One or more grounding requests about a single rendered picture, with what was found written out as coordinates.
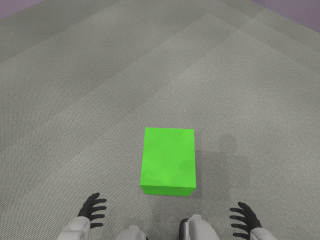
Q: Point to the carton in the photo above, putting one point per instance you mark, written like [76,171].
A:
[168,162]

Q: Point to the robot right hand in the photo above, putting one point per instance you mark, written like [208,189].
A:
[250,220]

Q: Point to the robot left hand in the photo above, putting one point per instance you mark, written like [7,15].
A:
[88,209]

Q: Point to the left robot shin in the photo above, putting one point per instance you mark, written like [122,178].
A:
[134,227]

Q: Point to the right robot forearm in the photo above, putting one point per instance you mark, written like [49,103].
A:
[261,234]

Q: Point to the robot left thigh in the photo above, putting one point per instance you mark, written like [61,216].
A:
[131,234]

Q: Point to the left robot forearm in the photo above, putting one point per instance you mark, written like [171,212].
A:
[77,229]

